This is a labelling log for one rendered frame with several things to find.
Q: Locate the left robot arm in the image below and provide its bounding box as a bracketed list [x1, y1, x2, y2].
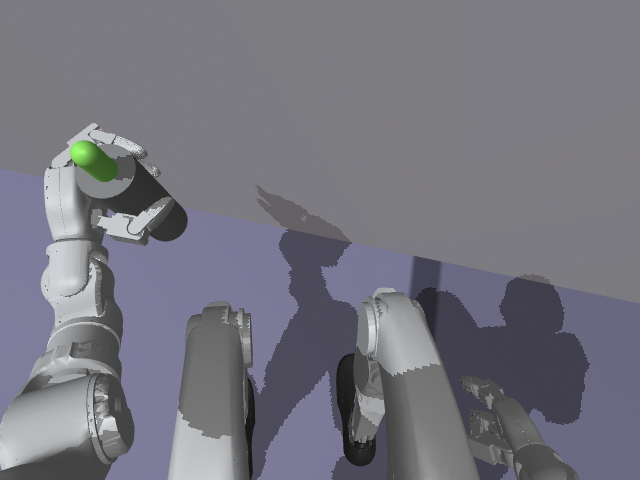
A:
[0, 238, 135, 480]

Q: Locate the right robot foot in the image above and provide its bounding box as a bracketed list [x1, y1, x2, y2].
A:
[336, 354, 376, 466]

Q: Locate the bottle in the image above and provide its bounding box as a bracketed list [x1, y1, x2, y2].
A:
[70, 141, 188, 241]

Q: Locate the left robot hand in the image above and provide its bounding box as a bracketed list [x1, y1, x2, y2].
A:
[44, 123, 175, 246]

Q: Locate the right robot arm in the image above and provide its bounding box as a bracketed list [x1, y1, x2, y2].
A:
[513, 444, 579, 480]

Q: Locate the right robot hand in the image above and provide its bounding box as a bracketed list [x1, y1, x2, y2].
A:
[460, 376, 546, 468]

